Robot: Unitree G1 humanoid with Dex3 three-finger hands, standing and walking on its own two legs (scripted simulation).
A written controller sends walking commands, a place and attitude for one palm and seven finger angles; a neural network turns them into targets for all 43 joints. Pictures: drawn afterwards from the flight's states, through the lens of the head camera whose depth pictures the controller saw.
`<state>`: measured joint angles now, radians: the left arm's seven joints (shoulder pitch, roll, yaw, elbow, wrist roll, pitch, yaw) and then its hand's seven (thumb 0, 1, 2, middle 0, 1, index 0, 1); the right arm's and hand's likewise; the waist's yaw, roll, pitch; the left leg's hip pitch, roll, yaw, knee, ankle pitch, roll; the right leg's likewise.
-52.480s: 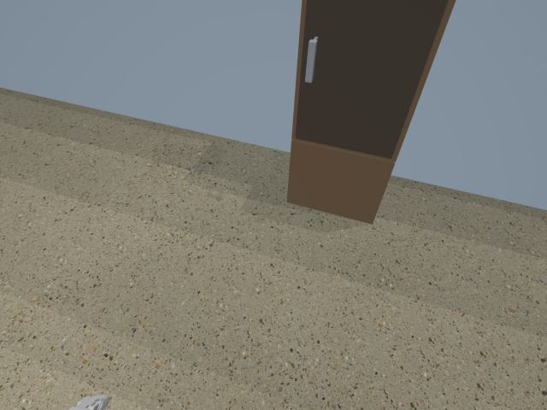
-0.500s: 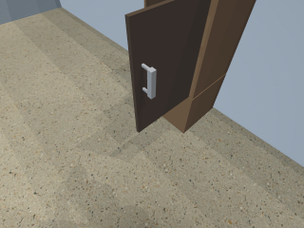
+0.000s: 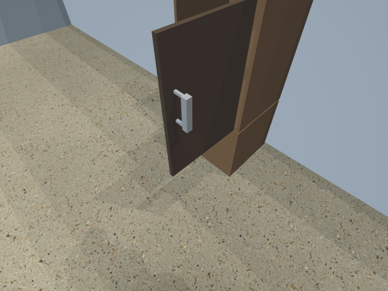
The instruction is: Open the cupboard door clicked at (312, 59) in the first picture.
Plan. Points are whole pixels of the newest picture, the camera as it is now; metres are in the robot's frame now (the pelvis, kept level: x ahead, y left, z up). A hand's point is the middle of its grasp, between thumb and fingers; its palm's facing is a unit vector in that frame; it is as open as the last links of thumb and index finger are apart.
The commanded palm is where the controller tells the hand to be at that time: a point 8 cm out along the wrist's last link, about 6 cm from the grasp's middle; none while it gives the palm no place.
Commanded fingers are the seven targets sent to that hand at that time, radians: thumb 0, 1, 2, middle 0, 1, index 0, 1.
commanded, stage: let the arm hang, fingers relaxed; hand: left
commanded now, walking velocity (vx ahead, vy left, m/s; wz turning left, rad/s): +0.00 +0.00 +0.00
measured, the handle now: (182, 111) +0.62 +0.06 +0.00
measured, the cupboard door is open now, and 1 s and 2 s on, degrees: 89 89 89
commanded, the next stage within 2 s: look to check the result in 0.06 s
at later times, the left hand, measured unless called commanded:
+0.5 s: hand out of the picture +0.09 +0.23 -0.16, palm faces -0.01 -0.95 -0.32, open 7.4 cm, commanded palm none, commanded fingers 0.00 0.90 0.90 -0.20 -0.30 -0.20 -0.30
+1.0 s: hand out of the picture +0.12 +0.22 -0.16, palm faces -0.02 -0.95 -0.32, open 7.4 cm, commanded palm none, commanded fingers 0.00 0.90 0.90 -0.20 -0.30 -0.20 -0.30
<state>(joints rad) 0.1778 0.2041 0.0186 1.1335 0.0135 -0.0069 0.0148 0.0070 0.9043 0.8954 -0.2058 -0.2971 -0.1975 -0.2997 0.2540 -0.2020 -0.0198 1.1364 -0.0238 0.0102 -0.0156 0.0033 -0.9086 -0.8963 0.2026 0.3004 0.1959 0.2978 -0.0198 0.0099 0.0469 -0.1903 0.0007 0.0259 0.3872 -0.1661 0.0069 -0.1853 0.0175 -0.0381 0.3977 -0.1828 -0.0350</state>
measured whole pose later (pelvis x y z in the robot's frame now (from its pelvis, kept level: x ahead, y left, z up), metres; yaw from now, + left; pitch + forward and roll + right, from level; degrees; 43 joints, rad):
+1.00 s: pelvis +0.05 -0.02 +0.00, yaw +0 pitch -1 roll +0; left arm 0.11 0.29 0.01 1.14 0.01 -0.02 0.01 0.01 0.90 0.90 -0.21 -0.30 -0.20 -0.30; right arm 0.12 -0.30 -0.01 1.14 -0.02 0.01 -0.01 0.00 -0.91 -0.90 0.20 0.30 0.20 0.30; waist -0.02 0.01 0.05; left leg -0.09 0.02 0.02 0.29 -0.19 -0.02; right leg -0.08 0.04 -0.04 0.30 -0.20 -0.05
